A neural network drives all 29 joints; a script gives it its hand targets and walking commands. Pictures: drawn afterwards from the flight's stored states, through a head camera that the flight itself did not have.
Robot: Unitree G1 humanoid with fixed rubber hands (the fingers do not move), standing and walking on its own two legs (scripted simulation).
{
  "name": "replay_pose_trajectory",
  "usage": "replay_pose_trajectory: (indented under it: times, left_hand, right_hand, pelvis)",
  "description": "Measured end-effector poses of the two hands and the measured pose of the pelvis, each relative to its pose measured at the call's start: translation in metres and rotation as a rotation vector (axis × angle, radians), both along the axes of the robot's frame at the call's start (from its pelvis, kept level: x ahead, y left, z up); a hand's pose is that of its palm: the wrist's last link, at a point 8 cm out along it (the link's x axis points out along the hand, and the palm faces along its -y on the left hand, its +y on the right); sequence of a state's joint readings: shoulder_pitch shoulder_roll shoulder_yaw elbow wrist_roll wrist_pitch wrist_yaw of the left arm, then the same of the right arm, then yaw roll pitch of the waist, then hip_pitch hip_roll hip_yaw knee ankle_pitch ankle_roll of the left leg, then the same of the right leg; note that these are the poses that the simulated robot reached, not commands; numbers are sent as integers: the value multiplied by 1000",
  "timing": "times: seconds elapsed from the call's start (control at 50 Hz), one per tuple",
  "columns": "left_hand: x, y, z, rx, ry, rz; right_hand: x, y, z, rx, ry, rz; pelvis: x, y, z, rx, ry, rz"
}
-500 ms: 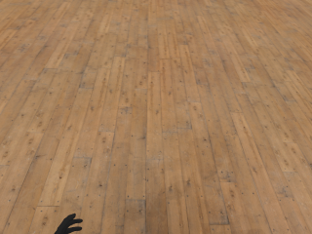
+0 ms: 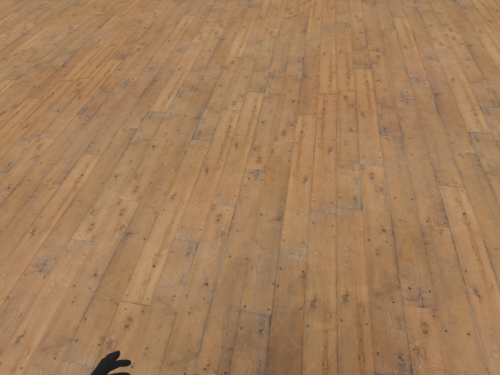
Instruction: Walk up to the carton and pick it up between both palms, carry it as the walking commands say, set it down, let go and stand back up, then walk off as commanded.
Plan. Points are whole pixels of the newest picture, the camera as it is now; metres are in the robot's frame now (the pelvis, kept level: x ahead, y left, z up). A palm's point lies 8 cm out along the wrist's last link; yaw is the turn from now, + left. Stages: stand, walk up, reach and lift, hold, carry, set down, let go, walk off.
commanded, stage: stand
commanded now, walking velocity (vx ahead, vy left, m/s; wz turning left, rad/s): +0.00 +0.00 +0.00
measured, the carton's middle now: out of the picture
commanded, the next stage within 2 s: none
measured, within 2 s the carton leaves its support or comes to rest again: neither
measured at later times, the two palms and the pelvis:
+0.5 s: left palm out of the picture +0.07 +0.29 -0.13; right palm out of the picture +0.08 -0.20 -0.10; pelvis -0.03 +0.04 +0.00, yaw +3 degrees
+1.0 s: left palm out of the picture +0.03 +0.27 -0.12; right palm out of the picture +0.05 -0.21 -0.12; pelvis -0.06 +0.02 +0.00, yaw +3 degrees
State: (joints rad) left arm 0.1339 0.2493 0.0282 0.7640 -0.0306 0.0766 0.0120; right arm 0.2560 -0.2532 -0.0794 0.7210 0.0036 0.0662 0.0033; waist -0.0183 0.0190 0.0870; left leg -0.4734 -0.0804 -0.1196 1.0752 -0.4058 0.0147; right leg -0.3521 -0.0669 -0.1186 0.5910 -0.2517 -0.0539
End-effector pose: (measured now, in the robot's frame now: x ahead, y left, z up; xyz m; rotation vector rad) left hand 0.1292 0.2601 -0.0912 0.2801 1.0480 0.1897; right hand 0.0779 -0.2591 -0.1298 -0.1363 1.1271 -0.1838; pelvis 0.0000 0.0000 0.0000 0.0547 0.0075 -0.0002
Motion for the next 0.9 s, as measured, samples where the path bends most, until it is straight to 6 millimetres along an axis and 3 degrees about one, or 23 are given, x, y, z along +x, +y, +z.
replay_pose_trajectory:
  times: [0.14,0.3,0.4,0.56,0.76,0.9]
  left_hand:
    - [-17,11,-3,-4,-4,26]
    - [-33,27,-35,-100,-16,56]
    - [-47,28,-40,-156,8,72]
    - [-65,25,-42,-149,44,74]
    - [-89,12,-26,-74,70,96]
    - [-95,12,-28,-70,58,92]
  right_hand:
    - [0,12,0,-2,5,32]
    - [3,40,13,-55,-62,46]
    - [6,55,30,-68,-106,71]
    - [-8,55,25,-50,-100,71]
    - [-24,41,8,18,-64,64]
    - [-28,44,8,17,-83,63]
  pelvis:
    - [-8,8,-1,-19,-1,31]
    - [-17,31,-11,-68,-34,44]
    - [-22,38,-4,-87,-49,57]
    - [-35,34,-5,-80,-19,50]
    - [-49,12,-3,-44,-21,54]
    - [-54,14,-4,-55,-31,51]
